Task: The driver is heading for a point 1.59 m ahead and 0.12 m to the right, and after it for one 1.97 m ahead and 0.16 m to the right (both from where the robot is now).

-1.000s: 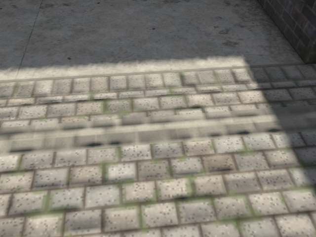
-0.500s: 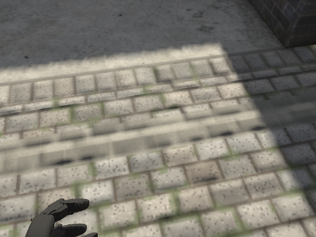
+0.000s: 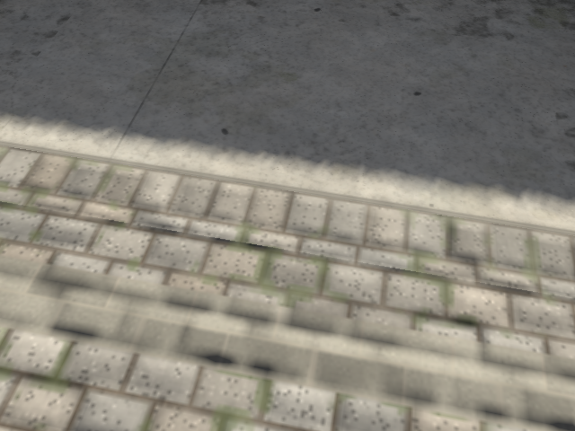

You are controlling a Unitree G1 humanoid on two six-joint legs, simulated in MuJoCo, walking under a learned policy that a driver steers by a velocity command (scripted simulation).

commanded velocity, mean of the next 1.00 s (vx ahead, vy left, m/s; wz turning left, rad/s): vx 0.50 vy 0.00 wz -0.18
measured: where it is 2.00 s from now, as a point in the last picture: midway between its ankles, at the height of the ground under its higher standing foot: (342, 204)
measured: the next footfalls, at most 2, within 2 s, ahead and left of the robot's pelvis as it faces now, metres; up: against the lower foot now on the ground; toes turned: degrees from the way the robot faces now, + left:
left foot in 0.10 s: +0.23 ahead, +0.12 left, +0.00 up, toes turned +6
right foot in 0.64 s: +0.55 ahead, -0.09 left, +0.00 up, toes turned -8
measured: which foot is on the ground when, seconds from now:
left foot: up 0.00-0.08, down 0.10-0.66, up 0.68-1.00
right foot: down 0.00-0.08, up 0.10-0.62, down 0.64-1.00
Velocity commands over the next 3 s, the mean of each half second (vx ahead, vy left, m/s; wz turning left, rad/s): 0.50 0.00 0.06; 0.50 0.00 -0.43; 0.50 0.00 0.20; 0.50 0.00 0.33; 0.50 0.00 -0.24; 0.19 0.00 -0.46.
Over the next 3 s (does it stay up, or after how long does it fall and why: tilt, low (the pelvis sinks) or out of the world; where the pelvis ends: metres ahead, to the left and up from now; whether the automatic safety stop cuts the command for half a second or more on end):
stays up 1.54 -0.09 0.00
